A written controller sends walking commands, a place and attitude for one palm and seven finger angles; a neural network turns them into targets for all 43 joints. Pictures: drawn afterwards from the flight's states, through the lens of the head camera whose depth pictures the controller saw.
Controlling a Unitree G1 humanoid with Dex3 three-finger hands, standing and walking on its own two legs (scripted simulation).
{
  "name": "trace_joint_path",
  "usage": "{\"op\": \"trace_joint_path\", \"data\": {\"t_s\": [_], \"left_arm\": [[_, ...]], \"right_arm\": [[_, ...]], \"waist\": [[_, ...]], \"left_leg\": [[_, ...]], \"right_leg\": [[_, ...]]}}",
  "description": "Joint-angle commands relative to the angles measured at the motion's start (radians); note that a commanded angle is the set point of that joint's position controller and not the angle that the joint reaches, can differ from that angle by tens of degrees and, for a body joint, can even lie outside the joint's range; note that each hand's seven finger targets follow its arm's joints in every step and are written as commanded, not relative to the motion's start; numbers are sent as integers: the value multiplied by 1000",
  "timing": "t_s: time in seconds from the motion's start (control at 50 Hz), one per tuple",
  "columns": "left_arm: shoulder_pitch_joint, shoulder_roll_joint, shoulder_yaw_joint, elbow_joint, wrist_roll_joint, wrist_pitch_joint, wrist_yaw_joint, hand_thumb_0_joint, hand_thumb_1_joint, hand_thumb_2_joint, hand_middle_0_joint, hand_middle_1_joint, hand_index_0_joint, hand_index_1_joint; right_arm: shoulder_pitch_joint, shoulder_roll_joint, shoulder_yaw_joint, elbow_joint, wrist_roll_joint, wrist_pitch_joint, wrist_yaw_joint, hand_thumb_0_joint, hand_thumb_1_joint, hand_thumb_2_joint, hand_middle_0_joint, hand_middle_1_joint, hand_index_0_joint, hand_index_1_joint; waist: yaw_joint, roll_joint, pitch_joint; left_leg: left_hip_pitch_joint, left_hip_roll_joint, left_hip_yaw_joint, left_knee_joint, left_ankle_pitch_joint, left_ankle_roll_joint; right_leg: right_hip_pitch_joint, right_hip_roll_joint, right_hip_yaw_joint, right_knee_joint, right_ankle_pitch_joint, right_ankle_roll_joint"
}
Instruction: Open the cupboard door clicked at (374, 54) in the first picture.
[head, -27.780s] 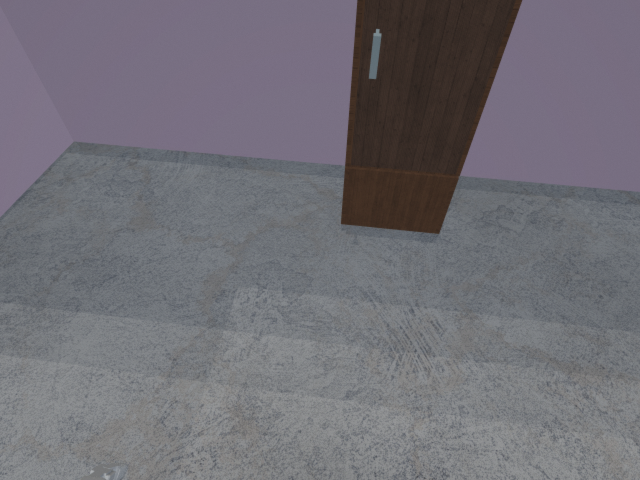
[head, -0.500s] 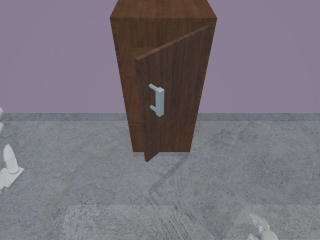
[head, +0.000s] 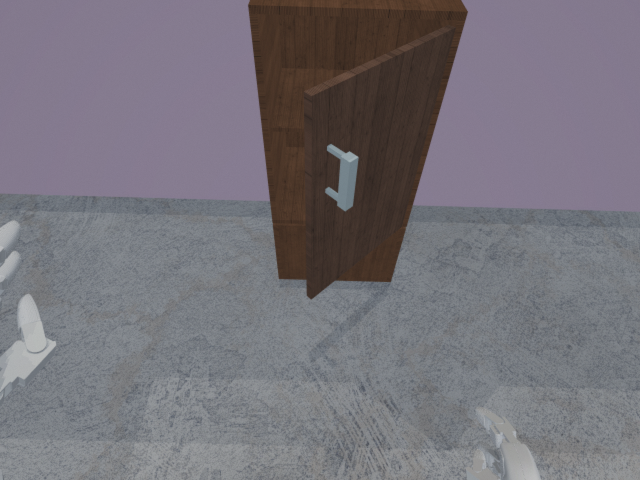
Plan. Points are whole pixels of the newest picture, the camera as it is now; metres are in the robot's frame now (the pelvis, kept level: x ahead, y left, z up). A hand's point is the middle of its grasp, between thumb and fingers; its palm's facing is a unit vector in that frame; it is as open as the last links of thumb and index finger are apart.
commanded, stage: stop stepping back and stand still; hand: left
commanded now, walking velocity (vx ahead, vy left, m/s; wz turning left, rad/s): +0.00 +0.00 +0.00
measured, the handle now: (339, 177) +0.62 +0.01 +0.00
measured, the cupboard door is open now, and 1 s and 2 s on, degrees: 45 45 45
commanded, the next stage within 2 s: let the arm hang, fingers relaxed in 0.22 s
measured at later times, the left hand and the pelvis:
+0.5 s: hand (137, 465) +0.15 +0.25 -0.09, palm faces +0.05 -0.91 -0.41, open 7.4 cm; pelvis -0.01 +0.01 -0.01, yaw +1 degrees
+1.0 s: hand out of the picture -0.04 +0.17 -0.18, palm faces +0.07 -0.97 -0.23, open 7.4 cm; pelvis +0.00 -0.01 +0.00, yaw +2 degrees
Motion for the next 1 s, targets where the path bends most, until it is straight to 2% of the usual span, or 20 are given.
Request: {"op": "trace_joint_path", "data": {"t_s": [0.0,0.06,0.1,0.28,0.3,0.32,0.34,0.38,0.42,0.44,0.48,0.52,0.58,0.6,0.64,0.68,0.7,0.74,0.86,0.98], "left_arm": [[-19,213,147,-234,3,-79,26,0,900,900,-200,-300,-200,-300],[5,193,138,-222,0,-83,25,0,900,900,-200,-300,-200,-300],[10,199,141,-220,0,-83,25,0,900,900,-200,-300,-200,-300],[2,188,129,-211,1,-86,24,0,900,900,-200,-300,-200,-300],[-101,-6,-328,586,52,18,-99,0,900,900,-200,-300,-200,-300],[-125,17,-267,619,60,122,-133,0,900,900,-200,-300,-200,-300],[-133,16,-268,652,70,143,-140,0,900,900,-200,-300,-200,-300],[-182,36,-279,753,74,146,-144,0,900,900,-200,-300,-200,-300],[-226,46,-294,886,77,145,-143,0,900,900,-200,-300,-200,-300],[-259,46,-305,957,76,150,-142,0,900,900,-200,-300,-200,-300],[-312,35,-329,1085,69,159,-137,0,900,900,-200,-300,-200,-300],[-332,17,-347,1193,63,165,-132,0,900,900,-200,-300,-200,-300],[-309,-7,-357,1327,56,163,-129,0,900,900,-200,-300,-200,-300],[-296,-7,-355,1359,55,161,-127,0,900,900,-200,-300,-200,-300],[-271,-34,-347,1414,52,160,-126,0,900,900,-200,-300,-200,-300],[-258,-41,-351,1460,48,158,-127,0,900,900,-200,-300,-200,-300],[-255,-42,-351,1477,48,156,-126,0,900,900,-200,-300,-200,-300],[-258,-56,-356,1507,46,158,-125,0,900,900,-200,-300,-200,-300],[-236,-77,-354,1554,44,161,-119,0,900,900,-200,-300,-200,-300],[-219,-106,-354,1567,45,162,-114,0,900,900,-200,-300,-200,-300]], "right_arm": [[-96,-119,-54,-160,-5,-62,-14,0,-900,-900,200,300,200,300],[-90,-120,-55,-160,-4,-61,-13,0,-900,-900,200,300,200,300],[-92,-123,-57,-158,-4,-63,-13,0,-900,-900,200,300,200,300],[-88,-124,-57,-156,-3,-62,-14,0,-900,-900,200,300,200,300],[-152,-247,-94,108,13,-127,76,0,-900,-900,200,300,200,300],[-69,-279,-100,114,10,-20,86,0,-900,-900,200,300,200,300],[-61,-255,-95,106,2,16,82,0,-900,-900,200,300,200,300],[-86,-262,-77,103,-10,50,79,0,-900,-900,200,300,200,300],[-84,-239,-68,136,-18,74,82,0,-900,-900,200,300,200,300],[-79,-222,-62,158,-20,87,82,0,-900,-900,200,300,200,300],[-66,-183,-48,203,-24,110,80,0,-900,-900,200,300,200,300],[-49,-146,-35,242,-27,125,77,0,-900,-900,200,300,200,300],[-36,-126,-28,304,-26,129,67,0,-900,-900,200,300,200,300],[-24,-126,-29,317,-24,130,63,0,-900,-900,200,300,200,300],[2,-103,-30,352,-26,132,58,0,-900,-900,200,300,200,300],[25,-92,-30,382,-22,133,54,0,-900,-900,200,300,200,300],[43,-94,-34,392,-20,136,52,0,-900,-900,200,300,200,300],[79,-77,-34,423,-19,140,51,0,-900,-900,200,300,200,300],[142,-40,-34,472,-21,144,47,0,-900,-900,200,300,200,300],[154,-19,-31,486,-22,138,44,0,-900,-900,200,300,200,300]], "waist": [[-9,96,-114],[-10,76,-118],[-10,96,-120],[-10,71,-126],[-65,97,-48],[-44,97,-96],[-37,53,-133],[-20,-56,-121],[-13,-140,-142],[-20,-152,-136],[-32,-128,-113],[-34,-21,-92],[-23,82,-80],[-18,84,-81],[-14,141,-96],[-14,117,-92],[-16,58,-83],[-24,18,-48],[-26,-11,-2],[-21,-12,27]], "left_leg": [[-16,37,-82,-128,-47,6],[-17,37,-81,-120,-22,4],[-19,38,-85,-129,-25,0],[-11,37,-84,-129,-24,0],[-70,82,-130,22,176,3],[-54,110,-137,-3,243,14],[-81,128,-166,-3,196,41],[-130,121,-196,-15,132,64],[-92,84,-164,21,96,52],[-74,62,-147,34,69,42],[-30,31,-113,54,45,26],[-15,33,-109,28,38,20],[-22,44,-115,-19,11,15],[-21,49,-121,-26,8,15],[-36,54,-118,-38,-16,16],[-27,53,-117,-40,-22,16],[-13,54,-115,-30,-16,16],[-2,51,-103,-29,-24,14],[1,47,-94,-33,-32,17],[-22,55,-102,-65,-25,20]], "right_leg": [[56,-19,58,-73,4,17],[62,-18,58,-71,29,18],[62,-16,50,-68,18,18],[57,-14,50,-71,29,20],[-129,-62,6,74,38,-8],[-116,-90,59,59,-6,-22],[-92,-70,45,99,-59,-28],[-52,-61,53,122,-67,-37],[-47,-97,85,72,-30,-48],[-63,-120,107,44,-29,-55],[-101,-150,129,-5,-46,-65],[-107,-143,126,-18,-87,-61],[-70,-123,117,-31,-104,-50],[-52,-118,108,-36,-99,-48],[-11,-117,103,-43,-79,-51],[-8,-120,101,-59,-78,-54],[-18,-122,96,-75,-89,-55],[-49,-128,92,-98,-128,-56],[-78,-129,85,-114,-186,-59],[-66,-114,71,-86,-145,-50]]}}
